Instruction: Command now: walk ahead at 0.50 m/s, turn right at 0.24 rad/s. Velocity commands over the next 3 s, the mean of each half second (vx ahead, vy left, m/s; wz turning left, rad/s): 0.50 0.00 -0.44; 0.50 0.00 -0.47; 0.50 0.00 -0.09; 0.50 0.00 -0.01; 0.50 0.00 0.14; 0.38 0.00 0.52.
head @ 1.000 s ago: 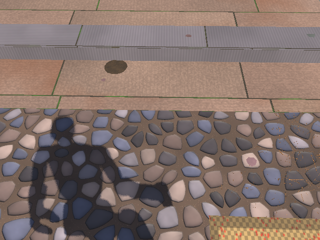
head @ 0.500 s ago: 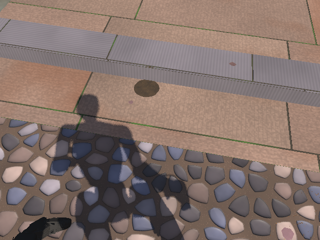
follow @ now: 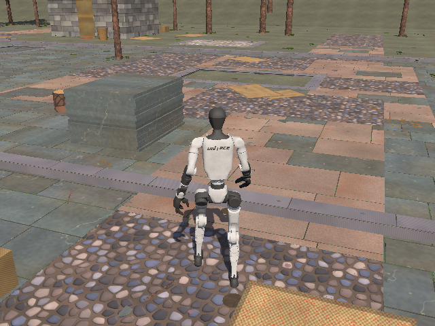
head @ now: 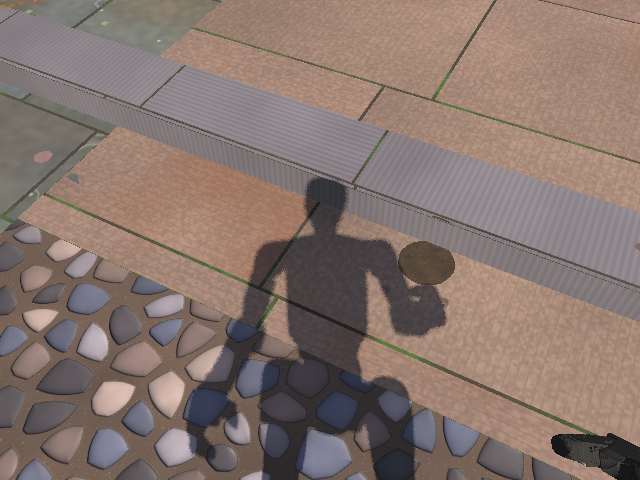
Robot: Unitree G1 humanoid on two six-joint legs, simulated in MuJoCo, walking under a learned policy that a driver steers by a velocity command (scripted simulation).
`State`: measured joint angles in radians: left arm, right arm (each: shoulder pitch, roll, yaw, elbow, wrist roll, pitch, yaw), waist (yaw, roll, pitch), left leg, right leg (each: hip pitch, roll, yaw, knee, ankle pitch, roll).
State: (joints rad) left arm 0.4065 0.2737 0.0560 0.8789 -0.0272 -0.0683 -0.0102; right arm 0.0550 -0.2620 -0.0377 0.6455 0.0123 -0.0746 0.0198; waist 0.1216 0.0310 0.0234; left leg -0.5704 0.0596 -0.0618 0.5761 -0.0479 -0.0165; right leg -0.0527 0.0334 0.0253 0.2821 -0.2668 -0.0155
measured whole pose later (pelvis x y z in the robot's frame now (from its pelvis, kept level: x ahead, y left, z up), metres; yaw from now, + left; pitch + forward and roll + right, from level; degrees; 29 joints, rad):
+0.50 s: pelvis +0.25 +0.00 -0.01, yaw -17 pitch +1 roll +3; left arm 0.09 0.28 0.06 0.69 -0.02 -0.02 -0.05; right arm 0.33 -0.29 -0.08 0.85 0.01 -0.08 -0.01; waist -0.09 -0.04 0.03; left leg 0.07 0.00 0.23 0.24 -0.32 -0.02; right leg -0.64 -0.09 0.00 0.68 -0.03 -0.03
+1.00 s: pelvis +0.51 -0.12 +0.00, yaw -30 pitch +2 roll -1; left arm 0.33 0.29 0.06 0.75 -0.02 -0.06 0.00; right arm 0.06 -0.28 -0.04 0.73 0.00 -0.10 0.03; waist 0.08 0.05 0.02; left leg -0.59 0.06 -0.05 0.54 0.08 -0.03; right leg -0.05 0.10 0.11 0.33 -0.30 -0.07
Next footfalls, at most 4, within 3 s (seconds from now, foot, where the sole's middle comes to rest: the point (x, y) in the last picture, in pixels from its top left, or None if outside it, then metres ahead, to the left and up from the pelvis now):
0.08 left None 0.20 0.14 -0.78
0.58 right None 0.43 -0.18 -0.78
1.08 left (430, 351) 0.78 -0.12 -0.78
1.60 right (571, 337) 0.85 -0.44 -0.78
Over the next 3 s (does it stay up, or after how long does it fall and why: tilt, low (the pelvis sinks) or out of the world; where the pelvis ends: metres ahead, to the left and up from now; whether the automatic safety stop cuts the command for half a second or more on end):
stays up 1.43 -0.63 0.09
